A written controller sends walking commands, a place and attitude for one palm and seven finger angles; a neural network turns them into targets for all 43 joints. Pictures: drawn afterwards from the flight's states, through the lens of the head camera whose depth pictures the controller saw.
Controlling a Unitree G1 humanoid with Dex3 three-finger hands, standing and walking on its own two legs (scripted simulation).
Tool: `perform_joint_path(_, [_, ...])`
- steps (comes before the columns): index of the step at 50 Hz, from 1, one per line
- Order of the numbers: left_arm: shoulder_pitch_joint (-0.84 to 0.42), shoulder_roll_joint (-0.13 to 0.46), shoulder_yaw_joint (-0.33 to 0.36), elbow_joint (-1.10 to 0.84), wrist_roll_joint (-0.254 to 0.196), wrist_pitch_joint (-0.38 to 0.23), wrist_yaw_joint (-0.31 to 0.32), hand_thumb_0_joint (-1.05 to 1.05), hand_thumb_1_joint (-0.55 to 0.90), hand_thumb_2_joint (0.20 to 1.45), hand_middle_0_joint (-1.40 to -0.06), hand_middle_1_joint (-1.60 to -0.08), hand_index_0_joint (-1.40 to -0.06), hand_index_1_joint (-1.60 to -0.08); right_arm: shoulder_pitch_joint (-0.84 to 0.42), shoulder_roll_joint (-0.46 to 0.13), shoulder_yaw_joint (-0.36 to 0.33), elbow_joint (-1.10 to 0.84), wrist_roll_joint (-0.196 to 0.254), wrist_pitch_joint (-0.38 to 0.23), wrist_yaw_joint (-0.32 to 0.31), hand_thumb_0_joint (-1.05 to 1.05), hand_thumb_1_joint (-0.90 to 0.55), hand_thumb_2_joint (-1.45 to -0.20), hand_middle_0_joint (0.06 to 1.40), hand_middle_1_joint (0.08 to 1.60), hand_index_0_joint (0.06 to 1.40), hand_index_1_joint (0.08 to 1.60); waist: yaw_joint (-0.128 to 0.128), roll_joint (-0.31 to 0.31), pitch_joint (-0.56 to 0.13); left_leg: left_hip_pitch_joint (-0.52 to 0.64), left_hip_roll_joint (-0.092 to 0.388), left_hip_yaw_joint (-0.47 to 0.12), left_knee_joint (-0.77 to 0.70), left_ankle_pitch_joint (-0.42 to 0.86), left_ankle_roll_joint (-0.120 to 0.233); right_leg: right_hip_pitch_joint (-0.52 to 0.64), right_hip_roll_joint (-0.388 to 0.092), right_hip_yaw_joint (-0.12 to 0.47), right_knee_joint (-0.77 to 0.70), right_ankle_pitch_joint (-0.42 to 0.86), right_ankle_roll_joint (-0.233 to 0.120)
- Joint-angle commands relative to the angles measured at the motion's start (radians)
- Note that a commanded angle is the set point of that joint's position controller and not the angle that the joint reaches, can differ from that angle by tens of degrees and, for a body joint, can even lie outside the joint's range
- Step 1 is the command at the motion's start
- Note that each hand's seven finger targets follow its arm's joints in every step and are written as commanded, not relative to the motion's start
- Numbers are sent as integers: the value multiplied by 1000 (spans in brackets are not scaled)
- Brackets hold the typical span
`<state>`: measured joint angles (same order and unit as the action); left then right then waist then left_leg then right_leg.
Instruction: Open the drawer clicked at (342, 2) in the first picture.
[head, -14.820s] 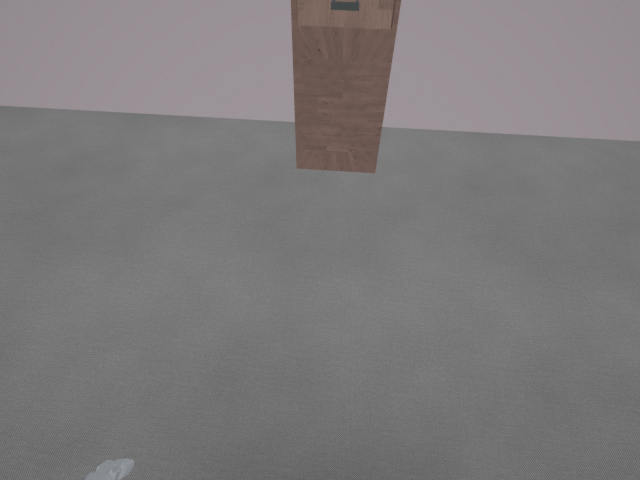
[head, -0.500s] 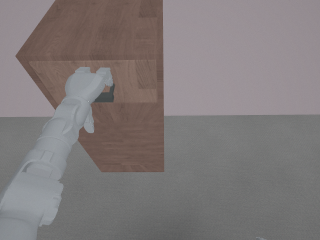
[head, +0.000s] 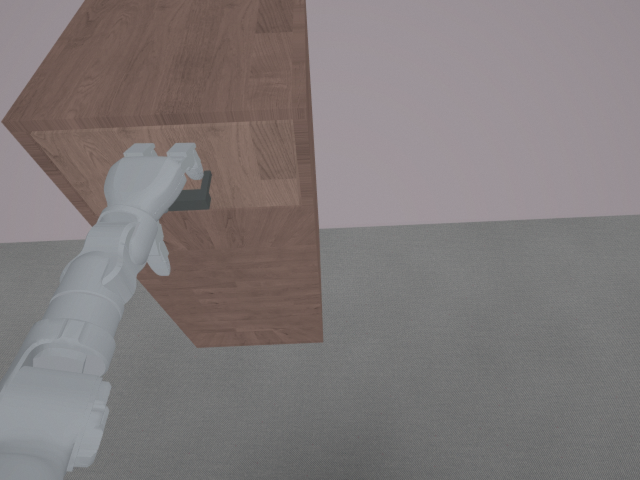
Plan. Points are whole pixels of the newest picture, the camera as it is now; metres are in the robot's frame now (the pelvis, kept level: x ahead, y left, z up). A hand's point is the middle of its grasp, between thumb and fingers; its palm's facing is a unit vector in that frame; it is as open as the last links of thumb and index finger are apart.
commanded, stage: move the hooked fingers above the handle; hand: left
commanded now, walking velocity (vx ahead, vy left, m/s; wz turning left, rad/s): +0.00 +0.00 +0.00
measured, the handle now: (176, 189) +0.52 +0.24 +0.03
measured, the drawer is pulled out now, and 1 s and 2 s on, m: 0.00 0.00 0.00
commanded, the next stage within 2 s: none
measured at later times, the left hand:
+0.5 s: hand (159, 195) +0.46 +0.23 +0.08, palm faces +0.08 +0.00 -1.00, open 13.8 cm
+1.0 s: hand (192, 182) +0.48 +0.19 +0.08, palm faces +0.12 -0.01 -0.99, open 13.8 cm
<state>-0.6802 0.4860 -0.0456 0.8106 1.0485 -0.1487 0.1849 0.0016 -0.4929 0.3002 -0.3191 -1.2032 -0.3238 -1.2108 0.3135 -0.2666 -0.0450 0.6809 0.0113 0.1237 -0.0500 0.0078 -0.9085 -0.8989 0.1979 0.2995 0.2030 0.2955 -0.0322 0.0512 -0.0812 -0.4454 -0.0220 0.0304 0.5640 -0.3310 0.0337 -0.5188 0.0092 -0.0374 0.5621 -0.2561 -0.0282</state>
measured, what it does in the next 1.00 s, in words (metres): stands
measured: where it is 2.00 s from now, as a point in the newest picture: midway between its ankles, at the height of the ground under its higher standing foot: outside the picture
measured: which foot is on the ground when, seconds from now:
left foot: down 0.00-1.00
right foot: down 0.00-1.00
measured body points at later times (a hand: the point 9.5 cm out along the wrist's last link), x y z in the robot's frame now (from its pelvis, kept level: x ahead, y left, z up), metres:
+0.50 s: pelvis +0.00 +0.00 +0.00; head +0.07 -0.02 +0.44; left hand +0.45 +0.22 +0.14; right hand +0.08 -0.26 -0.14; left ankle -0.04 +0.10 -0.73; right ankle +0.00 -0.10 -0.73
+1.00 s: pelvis +0.00 +0.01 +0.00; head +0.08 -0.03 +0.44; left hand +0.47 +0.19 +0.14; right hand +0.07 -0.26 -0.15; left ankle -0.04 +0.10 -0.73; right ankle +0.00 -0.10 -0.73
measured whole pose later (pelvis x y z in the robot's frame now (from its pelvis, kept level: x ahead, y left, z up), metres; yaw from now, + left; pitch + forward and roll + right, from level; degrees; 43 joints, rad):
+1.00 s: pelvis +0.00 +0.01 +0.00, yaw -3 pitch +14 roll +0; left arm -0.75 0.43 -0.05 0.84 1.07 -0.02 0.34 0.00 -0.49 0.30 -0.42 -1.27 -0.33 -1.22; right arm 0.25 -0.27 -0.02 0.70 0.01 0.12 -0.04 0.01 -0.91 -0.90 0.20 0.30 0.20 0.30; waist -0.05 0.07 -0.08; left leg -0.47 -0.02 0.08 0.57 -0.34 0.04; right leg -0.57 0.01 0.01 0.58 -0.25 -0.02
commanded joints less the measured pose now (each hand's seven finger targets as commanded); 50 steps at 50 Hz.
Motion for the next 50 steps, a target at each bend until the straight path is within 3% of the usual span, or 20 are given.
perform_joint_path(1, [-604,333,140,-188,3,45,153,0,-500,300,-300,-1200,-300,-1200,38,-123,-50,-58,-2,-38,-3,0,-900,-900,200,300,200,300,-18,57,-422,132,-12,-27,-16,440,-10,223,14,27,1,310,-17])
perform_joint_path(4, [-568,273,89,-58,-8,134,140,0,-500,300,-300,-1200,-300,-1200,35,-133,-48,-45,1,-38,8,0,-900,-900,200,300,200,300,-25,14,-417,117,-11,-18,-24,434,-10,238,15,21,-11,319,-14])
perform_joint_path(9, [-526,86,-83,11,-51,203,-11,0,-500,300,-300,-1200,-300,-1200,36,-150,-50,-67,14,-21,13,0,-900,-900,200,300,200,300,-56,-97,-388,148,-2,-12,-35,432,7,248,12,16,-46,345,-2])
perform_joint_path(13, [-478,163,-15,-125,-58,106,-85,0,-500,300,-300,-1200,-300,-1200,16,-147,-44,-105,4,-9,-3,0,-900,-900,200,300,200,300,-19,-100,-400,134,-13,-15,-30,445,20,310,4,32,-34,402,-2])
perform_joint_path(14, [-458,221,41,-155,-54,73,-80,0,-500,300,-300,-1200,-300,-1200,12,-146,-43,-111,3,-6,-7,0,-900,-900,200,300,200,300,-2,-96,-396,121,-13,-18,-31,456,19,324,3,34,-31,404,-6])
perform_joint_path(19, [-487,427,241,-230,-2,13,70,0,-500,300,-300,-1200,-300,-1200,-12,-124,-32,-116,-4,-10,-10,0,-900,-900,200,300,200,300,51,-17,-363,37,-17,-19,-36,439,5,324,6,41,6,377,-20])
perform_joint_path(20, [-495,413,227,-231,10,30,108,0,-500,300,-300,-1200,-300,-1200,-23,-112,-30,-116,-3,-16,-7,0,-900,-900,200,300,200,300,52,15,-363,29,-19,-14,-36,430,0,316,6,42,13,369,-21])
perform_joint_path(23, [-509,377,185,-183,30,106,173,0,-500,300,-300,-1200,-300,-1200,-31,-113,-33,-95,0,-34,-1,0,-900,-900,200,300,200,300,34,36,-395,55,-16,1,-27,436,-9,298,10,35,16,367,-19])
perform_joint_path(25, [-517,366,157,-138,26,159,162,0,-500,300,-300,-1200,-300,-1200,-15,-122,-39,-84,0,-35,1,0,-900,-900,200,300,200,300,19,36,-463,90,-13,6,-27,444,-10,317,8,34,11,372,-12])
perform_joint_path(27, [-523,265,61,-62,0,207,111,0,-500,300,-300,-1200,-300,-1200,1,-132,-45,-73,9,-34,-1,0,-900,-900,200,300,200,300,-21,-2,-441,122,-6,6,-32,431,-6,284,10,23,-12,355,-4])
perform_joint_path(30, [-551,43,-135,-34,-71,217,-13,0,-500,300,-300,-1200,-300,-1200,23,-143,-50,-68,21,-34,-4,0,-900,-900,200,300,200,300,-90,-85,-362,187,3,-15,-36,401,8,203,10,13,-58,305,8])
perform_joint_path(32, [-602,24,-166,-79,-86,175,-81,0,-500,300,-300,-1200,-300,-1200,23,-153,-47,-66,14,-35,-15,0,-900,-900,200,300,200,300,-107,-103,-333,201,-2,-31,-32,368,17,174,9,15,-69,276,10])
perform_joint_path(34, [-658,41,-155,-143,-90,100,-118,0,-500,300,-300,-1200,-300,-1200,26,-150,-44,-65,5,-40,-28,0,-900,-900,200,300,200,300,-114,-103,-320,207,-6,-48,-23,357,20,153,8,17,-68,255,5])
perform_joint_path(35, [-678,69,-130,-165,-85,63,-117,0,-500,300,-300,-1200,-300,-1200,32,-145,-44,-60,1,-42,-29,0,-900,-900,200,300,200,300,-103,-59,-327,217,-10,-53,-18,358,17,138,7,22,-59,245,1])
perform_joint_path(37, [-679,147,-49,-205,-63,1,-80,0,-500,300,-300,-1200,-300,-1200,50,-133,-44,-63,-3,-41,-27,0,-900,-900,200,300,200,300,-63,16,-378,228,-10,-64,-5,417,2,142,10,23,-26,261,-14])
perform_joint_path(39, [-665,321,117,-214,-38,-32,-4,0,-500,300,-300,-1200,-300,-1200,62,-133,-40,-64,-14,-39,-24,0,-900,-900,200,300,200,300,-3,59,-442,189,-12,-62,8,513,-18,192,14,22,13,318,-26])
perform_joint_path(41, [-607,420,228,-164,-13,-2,91,0,-500,300,-300,-1200,-300,-1200,39,-115,-24,-69,-15,-34,-13,0,-900,-900,200,300,200,300,36,38,-432,81,-19,-51,8,512,-24,243,14,21,46,355,-28])
perform_joint_path(44, [-523,399,217,-140,13,111,204,0,-500,300,-300,-1200,-300,-1200,-36,-104,-11,-89,-11,-38,-1,0,-900,-900,200,300,200,300,72,15,-449,0,-20,-7,-3,528,-29,338,5,29,55,446,-27])
perform_joint_path(47, [-469,410,202,-133,17,215,231,0,-500,300,-300,-1200,-300,-1200,-71,-110,-5,-95,3,-29,3,0,-900,-900,200,300,200,300,91,-29,-496,-7,-17,27,-32,509,-27,430,-3,44,44,506,-18])
perform_joint_path(50, [-485,429,182,-102,-5,281,190,0,-500,300,-300,-1200,-300,-1200,-89,-122,-8,-87,17,-19,-16,0,-900,-900,200,300,200,300,68,-95,-530,2,-16,40,-63,432,-9,508,-11,63,12,502,1])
